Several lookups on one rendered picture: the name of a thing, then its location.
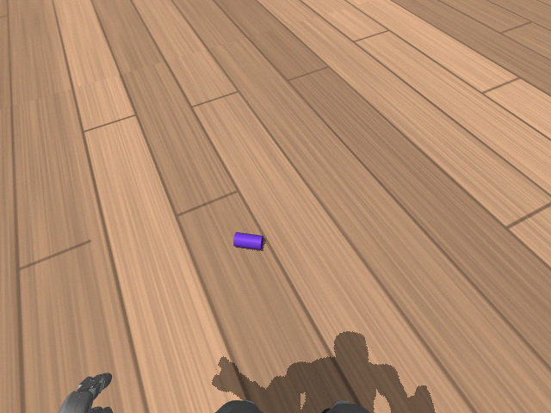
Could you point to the left robot hand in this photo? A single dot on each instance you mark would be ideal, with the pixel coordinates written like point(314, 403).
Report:
point(80, 401)

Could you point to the can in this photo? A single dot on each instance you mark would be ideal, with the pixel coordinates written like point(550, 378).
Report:
point(249, 241)

